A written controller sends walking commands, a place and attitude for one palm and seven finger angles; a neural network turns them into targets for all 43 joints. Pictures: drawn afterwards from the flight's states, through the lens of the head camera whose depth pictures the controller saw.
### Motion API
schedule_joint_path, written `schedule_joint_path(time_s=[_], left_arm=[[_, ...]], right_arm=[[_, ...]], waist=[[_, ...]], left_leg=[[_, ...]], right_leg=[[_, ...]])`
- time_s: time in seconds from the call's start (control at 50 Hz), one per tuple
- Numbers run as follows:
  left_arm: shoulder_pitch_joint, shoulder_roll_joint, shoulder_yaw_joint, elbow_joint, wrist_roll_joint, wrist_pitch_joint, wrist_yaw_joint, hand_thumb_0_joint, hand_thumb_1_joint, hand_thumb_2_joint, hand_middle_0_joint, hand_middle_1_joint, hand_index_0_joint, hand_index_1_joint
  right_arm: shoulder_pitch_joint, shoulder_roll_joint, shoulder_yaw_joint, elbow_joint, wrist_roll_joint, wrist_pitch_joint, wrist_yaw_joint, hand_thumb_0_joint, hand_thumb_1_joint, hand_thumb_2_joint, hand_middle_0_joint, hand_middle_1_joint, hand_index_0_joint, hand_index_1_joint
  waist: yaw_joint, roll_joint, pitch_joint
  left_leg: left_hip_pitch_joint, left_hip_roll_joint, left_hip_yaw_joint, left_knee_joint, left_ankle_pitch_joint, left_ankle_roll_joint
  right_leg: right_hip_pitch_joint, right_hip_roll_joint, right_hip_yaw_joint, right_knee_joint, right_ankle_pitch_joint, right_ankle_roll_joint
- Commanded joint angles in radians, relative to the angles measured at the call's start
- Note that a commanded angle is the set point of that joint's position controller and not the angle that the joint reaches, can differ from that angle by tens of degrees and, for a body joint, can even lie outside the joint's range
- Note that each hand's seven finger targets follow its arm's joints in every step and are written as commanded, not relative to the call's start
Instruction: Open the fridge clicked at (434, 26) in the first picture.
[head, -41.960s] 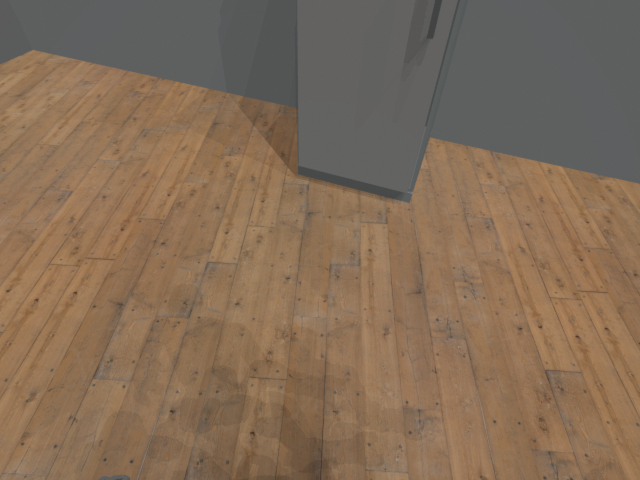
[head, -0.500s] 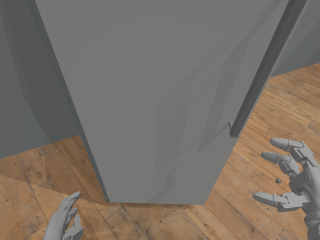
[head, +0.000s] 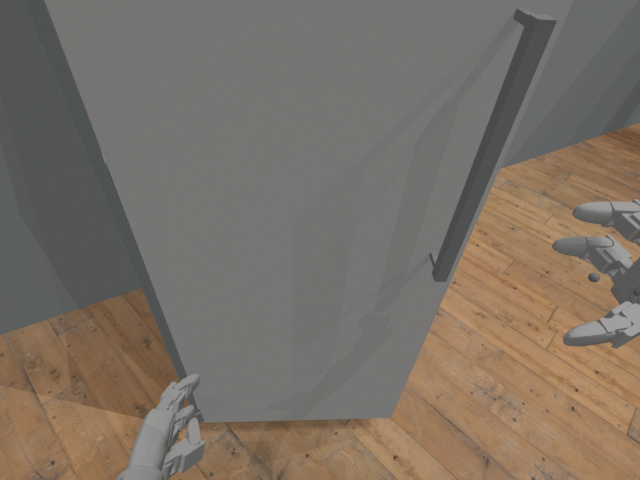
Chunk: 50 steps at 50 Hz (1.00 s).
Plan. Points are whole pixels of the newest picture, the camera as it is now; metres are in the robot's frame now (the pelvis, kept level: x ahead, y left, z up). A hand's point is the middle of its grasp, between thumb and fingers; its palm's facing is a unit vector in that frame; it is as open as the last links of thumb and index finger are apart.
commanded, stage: raise the hand to about handle height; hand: right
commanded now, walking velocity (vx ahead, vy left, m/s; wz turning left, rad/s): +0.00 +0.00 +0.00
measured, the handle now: (472, 172) +0.45 -0.20 +0.20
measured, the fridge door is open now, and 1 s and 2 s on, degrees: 27 27 27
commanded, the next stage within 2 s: move the hooked fingers beside the handle in 0.52 s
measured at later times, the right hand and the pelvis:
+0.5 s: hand (578, 271) +0.28 -0.27 +0.19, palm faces +0.08 +0.99 -0.08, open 14.0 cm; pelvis +0.00 +0.01 +0.00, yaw +1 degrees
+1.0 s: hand (565, 256) +0.31 -0.27 +0.18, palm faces +0.05 +1.00 -0.06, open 14.0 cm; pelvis +0.00 +0.00 +0.00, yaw +1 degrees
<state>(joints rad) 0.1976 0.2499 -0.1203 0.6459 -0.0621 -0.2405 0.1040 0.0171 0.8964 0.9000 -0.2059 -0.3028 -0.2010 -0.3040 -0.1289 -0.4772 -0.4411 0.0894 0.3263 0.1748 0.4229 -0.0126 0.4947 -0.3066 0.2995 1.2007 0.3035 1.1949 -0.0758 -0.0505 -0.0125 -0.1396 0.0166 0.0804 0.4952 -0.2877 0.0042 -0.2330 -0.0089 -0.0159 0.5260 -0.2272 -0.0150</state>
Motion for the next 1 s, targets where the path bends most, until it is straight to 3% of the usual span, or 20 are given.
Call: schedule_joint_path(time_s=[0.0, 0.06, 0.14, 0.2, 0.22, 0.24, 0.3, 0.44, 0.54, 0.6, 0.62, 0.66, 0.7, 0.72, 0.74, 0.76, 0.84, 0.98], left_arm=[[-0.146, 0.138, 0.066, -0.166, -0.014, -0.054, 0.013, 0.000, 0.900, 0.900, -0.200, -0.300, -0.200, -0.300], [-0.136, 0.145, 0.073, -0.169, -0.018, -0.044, 0.004, 0.000, 0.900, 0.900, -0.200, -0.300, -0.200, -0.300], [-0.149, 0.150, 0.081, -0.191, -0.019, -0.038, -0.005, 0.000, 0.900, 0.900, -0.200, -0.300, -0.200, -0.300], [-0.148, 0.144, 0.081, -0.198, -0.015, -0.042, -0.001, 0.000, 0.900, 0.900, -0.200, -0.300, -0.200, -0.300], [-0.148, 0.145, 0.081, -0.191, -0.011, -0.041, 0.000, 0.000, 0.900, 0.900, -0.200, -0.300, -0.200, -0.300], [-0.146, 0.146, 0.082, -0.188, -0.011, -0.041, 0.002, 0.000, 0.900, 0.900, -0.200, -0.300, -0.200, -0.300], [-0.146, 0.142, 0.082, -0.182, -0.014, -0.048, 0.009, 0.000, 0.900, 0.900, -0.200, -0.300, -0.200, -0.300], [-0.144, 0.143, 0.080, -0.171, -0.013, -0.052, 0.017, 0.000, 0.900, 0.900, -0.200, -0.300, -0.200, -0.300], [-0.143, 0.145, 0.082, -0.173, -0.013, -0.055, 0.013, 0.000, 0.900, 0.900, -0.200, -0.300, -0.200, -0.300], [-0.142, 0.141, 0.081, -0.174, -0.016, -0.055, 0.013, 0.000, 0.900, 0.900, -0.200, -0.300, -0.200, -0.300], [-0.136, 0.143, 0.082, -0.170, -0.014, -0.051, 0.013, 0.000, 0.900, 0.900, -0.200, -0.300, -0.200, -0.300], [-0.135, 0.149, 0.085, -0.163, -0.015, -0.050, 0.016, 0.000, 0.900, 0.900, -0.200, -0.300, -0.200, -0.300], [-0.134, 0.149, 0.085, -0.166, -0.016, -0.050, 0.019, 0.000, 0.900, 0.900, -0.200, -0.300, -0.200, -0.300], [-0.137, 0.149, 0.085, -0.165, -0.016, -0.048, 0.019, 0.000, 0.900, 0.900, -0.200, -0.300, -0.200, -0.300], [-0.134, 0.150, 0.087, -0.171, -0.015, -0.050, 0.019, 0.000, 0.900, 0.900, -0.200, -0.300, -0.200, -0.300], [-0.141, 0.141, 0.081, -0.178, -0.015, -0.053, 0.019, 0.000, 0.900, 0.900, -0.200, -0.300, -0.200, -0.300], [-0.121, 0.151, 0.083, -0.160, -0.015, -0.045, 0.024, 0.000, 0.900, 0.900, -0.200, -0.300, -0.200, -0.300], [-0.119, 0.148, 0.085, -0.170, -0.014, -0.049, 0.022, 0.000, 0.900, 0.900, -0.200, -0.300, -0.200, -0.300]], right_arm=[[-0.385, -0.300, -0.106, -0.162, 0.021, -0.031, 0.013, 0.000, 0.500, -0.300, 0.300, 1.200, 0.300, 1.200], [-0.305, -0.254, -0.077, -0.074, 0.026, -0.002, 0.033, 0.000, 0.500, -0.300, 0.300, 1.200, 0.300, 1.200], [-0.299, -0.285, -0.108, -0.158, 0.031, -0.007, 0.029, 0.000, 0.500, -0.300, 0.300, 1.200, 0.300, 1.200], [-0.315, -0.308, -0.143, -0.204, 0.035, -0.028, 0.005, 0.000, 0.500, -0.300, 0.300, 1.200, 0.300, 1.200], [-0.301, -0.320, -0.155, -0.204, 0.036, -0.036, -0.003, 0.000, 0.500, -0.300, 0.300, 1.200, 0.300, 1.200], [-0.305, -0.320, -0.162, -0.187, 0.036, -0.039, -0.011, 0.000, 0.500, -0.300, 0.300, 1.200, 0.300, 1.200], [-0.335, -0.297, -0.134, -0.194, 0.025, -0.044, -0.020, 0.000, 0.500, -0.300, 0.300, 1.200, 0.300, 1.200], [-0.321, -0.282, -0.112, -0.164, 0.024, -0.040, -0.006, 0.000, 0.500, -0.300, 0.300, 1.200, 0.300, 1.200], [-0.314, -0.298, -0.133, -0.178, 0.032, -0.045, 0.004, 0.000, 0.500, -0.300, 0.300, 1.200, 0.300, 1.200], [-0.316, -0.281, -0.117, -0.168, 0.032, -0.040, 0.006, 0.000, 0.500, -0.300, 0.300, 1.200, 0.300, 1.200], [-0.302, -0.292, -0.128, -0.133, 0.033, -0.037, 0.003, 0.000, 0.500, -0.300, 0.300, 1.200, 0.300, 1.200], [-0.343, -0.295, -0.124, -0.108, 0.030, -0.036, 0.004, 0.000, 0.500, -0.300, 0.300, 1.200, 0.300, 1.200], [-0.374, -0.299, -0.114, -0.094, 0.023, -0.039, 0.008, 0.000, 0.500, -0.300, 0.300, 1.200, 0.300, 1.200], [-0.381, -0.309, -0.114, -0.102, 0.021, -0.045, 0.007, 0.000, 0.500, -0.300, 0.300, 1.200, 0.300, 1.200], [-0.393, -0.320, -0.122, -0.133, 0.017, -0.052, 0.007, 0.000, 0.500, -0.300, 0.300, 1.200, 0.300, 1.200], [-0.409, -0.280, -0.085, -0.150, 0.019, -0.056, 0.009, 0.000, 0.500, -0.300, 0.300, 1.200, 0.300, 1.200], [-0.410, -0.303, -0.102, -0.058, 0.015, -0.061, 0.008, 0.000, 0.500, -0.300, 0.300, 1.200, 0.300, 1.200], [-0.459, -0.289, -0.080, -0.079, 0.001, -0.066, -0.014, 0.000, 0.500, -0.300, 0.300, 1.200, 0.300, 1.200]], waist=[[0.022, -0.058, -0.145], [0.020, -0.008, -0.101], [0.010, -0.021, -0.165], [0.008, -0.040, -0.178], [0.005, -0.017, -0.171], [0.009, -0.005, -0.153], [0.019, -0.066, -0.132], [0.027, -0.027, -0.126], [0.020, -0.018, -0.178], [0.025, -0.039, -0.160], [0.022, 0.014, -0.142], [0.032, 0.015, -0.134], [0.034, -0.026, -0.140], [0.034, -0.012, -0.147], [0.031, -0.038, -0.180], [0.034, -0.048, -0.178], [0.040, -0.020, -0.146], [0.036, -0.053, -0.194]], left_leg=[[-0.075, -0.024, -0.024, -0.103, 0.138, 0.024], [-0.095, -0.020, -0.026, -0.108, 0.128, 0.023], [-0.071, -0.016, -0.031, -0.095, 0.156, 0.024], [-0.073, -0.020, -0.031, -0.093, 0.143, 0.023], [-0.067, -0.019, -0.035, -0.102, 0.140, 0.022], [-0.077, -0.018, -0.038, -0.105, 0.129, 0.021], [-0.092, -0.013, -0.043, -0.110, 0.107, 0.019], [-0.091, -0.006, -0.061, -0.117, 0.126, 0.013], [-0.064, -0.006, -0.053, -0.092, 0.199, 0.012], [-0.083, -0.007, -0.050, -0.089, 0.197, 0.012], [-0.087, -0.007, -0.055, -0.099, 0.181, 0.009], [-0.098, -0.002, -0.059, -0.097, 0.182, 0.007], [-0.108, -0.002, -0.058, -0.094, 0.151, 0.010], [-0.099, 0.001, -0.069, -0.096, 0.168, 0.010], [-0.084, -0.002, -0.058, -0.085, 0.189, 0.012], [-0.088, -0.003, -0.052, -0.078, 0.195, 0.015], [-0.105, -0.007, -0.048, -0.086, 0.168, 0.014], [-0.100, -0.008, -0.038, -0.073, 0.162, 0.021]], right_leg=[[0.152, 0.003, 0.057, -0.101, 0.077, -0.009], [0.124, 0.002, 0.057, -0.102, 0.059, -0.011], [0.141, 0.003, 0.046, -0.087, 0.093, -0.011], [0.154, 0.003, 0.046, -0.088, 0.088, -0.012], [0.146, 0.000, 0.041, -0.083, 0.090, -0.013], [0.135, 0.001, 0.043, -0.087, 0.076, -0.016], [0.145, 0.001, 0.035, -0.093, 0.053, -0.015], [0.138, -0.001, 0.032, -0.075, 0.059, -0.020], [0.148, 0.002, 0.031, -0.061, 0.113, -0.021], [0.147, 0.002, 0.032, -0.062, 0.108, -0.019], [0.129, -0.002, 0.031, -0.056, 0.097, -0.019], [0.121, 0.000, 0.033, -0.054, 0.092, -0.022], [0.126, 0.002, 0.035, -0.058, 0.072, -0.021], [0.130, -0.003, 0.031, -0.047, 0.090, -0.022], [0.144, 0.001, 0.033, -0.051, 0.107, -0.022], [0.151, 0.001, 0.037, -0.054, 0.111, -0.020], [0.127, -0.003, 0.038, -0.060, 0.086, -0.019], [0.158, -0.005, 0.052, -0.073, 0.091, -0.017]])
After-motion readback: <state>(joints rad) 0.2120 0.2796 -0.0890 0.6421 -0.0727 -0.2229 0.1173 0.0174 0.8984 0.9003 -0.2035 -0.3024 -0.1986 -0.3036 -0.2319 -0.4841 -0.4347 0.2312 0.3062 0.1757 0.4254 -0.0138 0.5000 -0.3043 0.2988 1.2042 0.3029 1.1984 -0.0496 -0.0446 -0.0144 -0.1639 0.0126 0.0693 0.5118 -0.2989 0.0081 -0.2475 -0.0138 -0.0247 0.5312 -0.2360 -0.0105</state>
